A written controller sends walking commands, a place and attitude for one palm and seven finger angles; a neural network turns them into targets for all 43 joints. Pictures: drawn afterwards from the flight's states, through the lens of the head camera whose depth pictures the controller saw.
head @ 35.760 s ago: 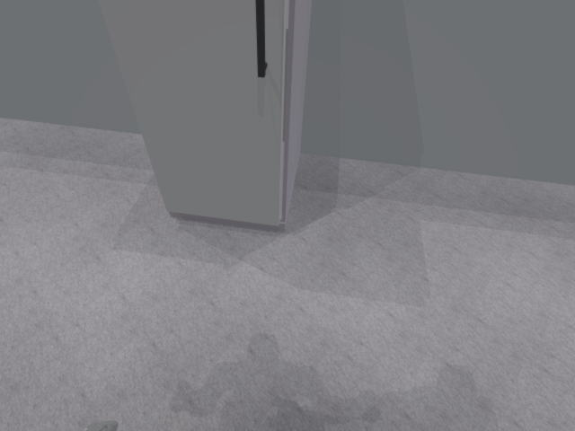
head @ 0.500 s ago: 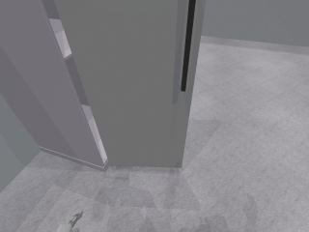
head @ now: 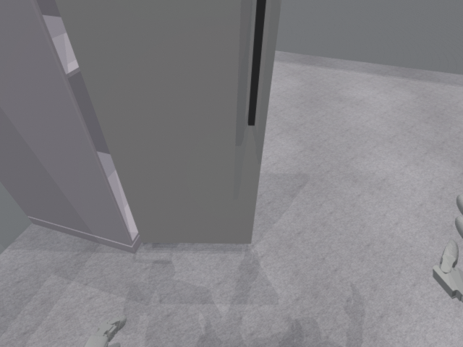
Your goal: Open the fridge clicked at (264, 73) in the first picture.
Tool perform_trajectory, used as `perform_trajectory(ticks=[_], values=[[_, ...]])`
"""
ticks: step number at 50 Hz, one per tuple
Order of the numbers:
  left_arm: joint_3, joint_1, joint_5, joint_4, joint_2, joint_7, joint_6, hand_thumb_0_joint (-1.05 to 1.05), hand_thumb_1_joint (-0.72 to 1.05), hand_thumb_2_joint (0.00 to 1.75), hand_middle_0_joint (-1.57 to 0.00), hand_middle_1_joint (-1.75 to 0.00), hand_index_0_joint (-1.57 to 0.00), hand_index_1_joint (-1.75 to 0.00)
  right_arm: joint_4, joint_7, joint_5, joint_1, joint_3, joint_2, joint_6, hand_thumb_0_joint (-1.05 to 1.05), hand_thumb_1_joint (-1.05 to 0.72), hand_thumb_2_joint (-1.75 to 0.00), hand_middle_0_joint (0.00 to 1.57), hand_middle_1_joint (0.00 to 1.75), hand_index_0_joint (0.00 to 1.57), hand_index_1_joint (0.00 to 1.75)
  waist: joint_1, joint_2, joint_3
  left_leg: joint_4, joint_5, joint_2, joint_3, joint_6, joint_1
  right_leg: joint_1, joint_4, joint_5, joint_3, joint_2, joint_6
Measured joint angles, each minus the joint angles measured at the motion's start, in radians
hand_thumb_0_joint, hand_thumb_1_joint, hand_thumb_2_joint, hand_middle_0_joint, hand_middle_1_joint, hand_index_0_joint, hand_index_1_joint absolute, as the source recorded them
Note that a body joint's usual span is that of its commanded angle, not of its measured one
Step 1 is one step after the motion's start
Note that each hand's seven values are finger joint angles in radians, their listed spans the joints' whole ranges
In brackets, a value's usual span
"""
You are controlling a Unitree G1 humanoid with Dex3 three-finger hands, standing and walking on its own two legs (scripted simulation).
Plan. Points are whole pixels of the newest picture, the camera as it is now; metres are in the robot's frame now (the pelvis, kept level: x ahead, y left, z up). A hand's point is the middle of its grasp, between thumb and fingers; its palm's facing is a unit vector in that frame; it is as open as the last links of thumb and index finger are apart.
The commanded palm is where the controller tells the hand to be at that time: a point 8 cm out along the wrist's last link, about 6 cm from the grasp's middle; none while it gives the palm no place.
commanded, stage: let the arm hang, fingers relaxed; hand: right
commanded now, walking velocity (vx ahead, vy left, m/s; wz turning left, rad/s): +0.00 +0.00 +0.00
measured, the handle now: (257, 38) +0.71 -0.02 +0.26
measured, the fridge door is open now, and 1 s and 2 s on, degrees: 74 74 74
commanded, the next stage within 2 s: look to check the result in 1.04 s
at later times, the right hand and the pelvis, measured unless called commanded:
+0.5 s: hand out of the picture +0.00 -0.19 -0.15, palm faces +0.03 +0.97 -0.22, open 7.2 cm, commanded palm none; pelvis +0.01 +0.00 +0.02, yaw -2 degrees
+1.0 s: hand out of the picture +0.04 -0.17 -0.15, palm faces +0.02 +0.98 -0.19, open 7.3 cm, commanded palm none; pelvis +0.03 +0.00 +0.03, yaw -1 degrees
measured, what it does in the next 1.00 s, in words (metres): stands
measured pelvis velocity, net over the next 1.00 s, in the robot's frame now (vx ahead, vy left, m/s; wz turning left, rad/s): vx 0.03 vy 0.00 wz -0.01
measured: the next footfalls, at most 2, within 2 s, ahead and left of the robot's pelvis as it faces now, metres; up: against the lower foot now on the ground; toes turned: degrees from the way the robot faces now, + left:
none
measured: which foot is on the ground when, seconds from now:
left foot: down 0.00-1.00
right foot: down 0.00-1.00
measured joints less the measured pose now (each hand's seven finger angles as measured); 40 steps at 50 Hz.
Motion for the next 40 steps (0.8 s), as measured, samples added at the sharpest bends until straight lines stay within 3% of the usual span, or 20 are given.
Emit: perform_trajectory(ticks=[2,4,6,8,10,12,14,18,30,40], values=[[0.006,-0.038,0.015,0.032,0.011,-0.005,0.051,0.01,0.9,0.9,-0.2,-0.3,-0.2,-0.3,0.244,0.035,-0.009,-0.075,0.069,0.032,0.102,0.0,-0.9,-0.9,0.19,0.3,0.2,0.3,0.019,0.005,0.003,0.19,-0.106,0.01,-0.062,-0.012,-0.085,-0.038,0.049,-0.016,-0.005,0.03,0.001],[0.0,-0.057,0.029,0.052,0.005,-0.002,0.078,0.01,0.9,0.9,-0.2,-0.3,-0.2,-0.3,0.495,0.063,-0.012,-0.129,0.139,0.064,0.181,0.0,-0.91,-0.9,0.19,0.3,0.2,0.3,0.042,0.024,0.01,0.276,-0.138,0.014,-0.109,-0.02,-0.128,-0.04,0.037,-0.018,-0.012,0.052,0.01],[-0.01,-0.066,0.033,0.065,-0.004,0.001,0.093,0.01,0.9,0.9,-0.2,-0.3,-0.2,-0.3,0.704,0.084,-0.011,-0.154,0.213,0.103,0.218,0.0,-0.91,-0.9,0.19,0.3,0.2,0.3,0.056,0.037,0.031,0.181,-0.112,0.014,-0.12,-0.025,-0.099,-0.029,0.012,-0.003,-0.013,0.055,0.023],[-0.016,-0.067,0.021,0.085,-0.02,0.0,0.106,0.01,0.9,0.9,-0.2,-0.3,-0.2,-0.3,0.85,0.098,-0.013,-0.141,0.28,0.138,0.214,0.01,-0.91,-0.9,0.19,0.3,0.2,0.3,0.057,0.07,0.053,0.022,0.045,0.015,-0.136,-0.022,-0.048,-0.027,0.016,-0.004,-0.023,0.055,0.036],[-0.008,-0.061,0.009,0.123,-0.026,-0.001,0.125,0.01,0.9,0.9,-0.2,-0.3,-0.2,-0.3,0.979,0.103,-0.009,-0.127,0.328,0.193,0.21,0.01,-0.92,-0.9,0.19,0.3,0.2,0.3,0.064,0.064,0.079,0.005,0.069,0.001,-0.111,-0.015,-0.027,-0.021,0.031,-0.059,0.007,0.047,0.04],[0.003,-0.034,0.007,0.168,-0.034,0.003,0.141,0.01,0.9,0.9,-0.2,-0.3,-0.2,-0.3,1.036,0.074,0.005,-0.125,0.294,0.207,0.188,-0.03,-1.0,-0.9,0.2,0.3,0.21,0.3,0.048,0.05,0.092,-0.052,0.067,-0.019,-0.079,-0.006,0.005,-0.015,0.033,-0.074,0.038,0.036,0.036],[0.007,-0.01,0.007,0.212,-0.042,0.007,0.148,0.01,0.9,0.9,-0.2,-0.3,-0.2,-0.3,1.087,0.073,-0.002,-0.121,0.293,0.191,0.178,-0.05,-1.03,-0.9,0.21,0.3,0.21,0.3,0.035,0.042,0.099,-0.108,0.085,-0.033,-0.065,-0.004,0.032,0.021,-0.024,-0.012,0.041,0.028,0.033],[0.002,0.016,0.004,0.292,-0.071,0.019,0.143,0.01,0.9,0.9,-0.2,-0.3,-0.2,-0.3,1.194,0.075,0.001,-0.123,0.301,0.157,0.181,-0.04,-1.0,-0.9,0.2,0.3,0.21,0.3,0.022,0.056,0.118,-0.209,0.134,-0.027,-0.077,-0.013,0.082,0.073,-0.118,0.028,0.029,0.033,0.026],[-0.005,0.002,-0.004,0.383,-0.109,0.026,0.124,0.01,0.9,0.9,-0.2,-0.3,-0.2,-0.3,1.333,0.071,0.002,-0.135,0.315,0.16,0.165,0.0,-0.92,-0.9,0.2,0.3,0.2,0.3,0.017,0.024,0.116,-0.308,0.175,0.003,-0.101,-0.032,0.137,0.148,-0.251,0.079,0.005,0.062,0.006],[0.002,-0.031,-0.004,0.399,-0.086,0.031,0.115,0.01,0.92,0.9,-0.2,-0.3,-0.2,-0.3,1.344,0.066,-0.002,-0.159,0.323,0.208,0.153,0.0,-0.91,-0.9,0.19,0.3,0.2,0.3,0.018,0.025,0.098,-0.299,0.16,0.008,-0.112,-0.035,0.15,0.174,-0.263,0.072,-0.005,0.067,0.005]])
